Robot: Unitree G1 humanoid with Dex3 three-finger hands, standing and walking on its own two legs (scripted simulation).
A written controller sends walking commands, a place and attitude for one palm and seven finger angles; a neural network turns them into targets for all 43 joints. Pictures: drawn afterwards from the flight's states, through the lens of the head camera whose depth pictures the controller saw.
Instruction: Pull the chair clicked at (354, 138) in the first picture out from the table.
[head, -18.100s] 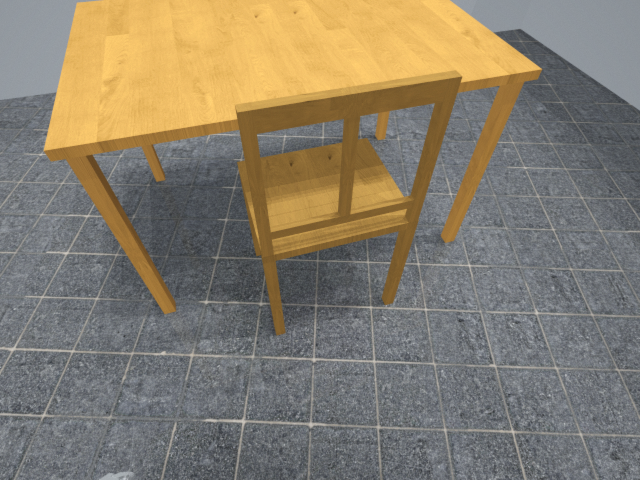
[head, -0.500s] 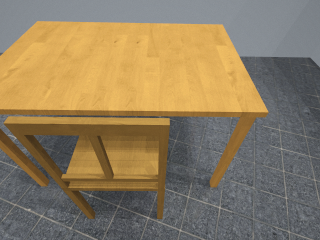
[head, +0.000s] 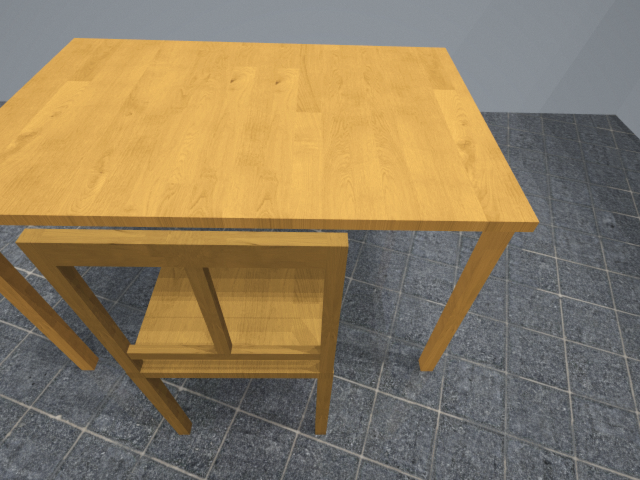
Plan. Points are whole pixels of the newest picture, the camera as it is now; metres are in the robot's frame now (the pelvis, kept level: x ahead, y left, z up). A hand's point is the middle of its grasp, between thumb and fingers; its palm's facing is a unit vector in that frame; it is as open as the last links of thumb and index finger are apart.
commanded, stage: look again from close up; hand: left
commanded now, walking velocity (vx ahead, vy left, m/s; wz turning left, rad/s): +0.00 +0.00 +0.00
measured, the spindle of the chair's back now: (211, 312) +0.39 +0.21 -0.10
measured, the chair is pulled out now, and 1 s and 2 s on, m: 0.00 0.00 0.00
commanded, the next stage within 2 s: raise the hand toward the chair's back in 0.46 s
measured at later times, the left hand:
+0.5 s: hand out of the picture -0.03 +0.17 -0.18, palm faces +0.02 -0.99 -0.16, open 7.4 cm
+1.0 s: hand out of the picture +0.13 +0.15 -0.08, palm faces +0.06 -1.00 +0.02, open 9.3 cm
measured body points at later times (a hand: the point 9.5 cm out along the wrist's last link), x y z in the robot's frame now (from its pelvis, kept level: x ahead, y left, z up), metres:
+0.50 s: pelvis -0.01 +0.01 +0.00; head +0.00 +0.02 +0.45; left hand -0.03 +0.22 -0.16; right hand -0.02 -0.20 -0.16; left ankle -0.03 +0.09 -0.74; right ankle -0.06 -0.09 -0.74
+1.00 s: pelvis -0.07 -0.01 -0.10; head -0.02 +0.01 +0.35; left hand +0.12 +0.20 -0.08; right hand +0.18 -0.25 -0.13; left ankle -0.03 +0.09 -0.74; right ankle -0.06 -0.09 -0.74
